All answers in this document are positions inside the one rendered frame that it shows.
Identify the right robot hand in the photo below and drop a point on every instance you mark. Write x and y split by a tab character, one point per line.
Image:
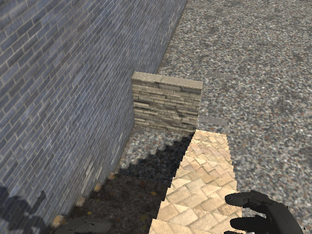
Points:
279	220

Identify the left robot hand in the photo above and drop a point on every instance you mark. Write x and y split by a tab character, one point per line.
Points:
84	225

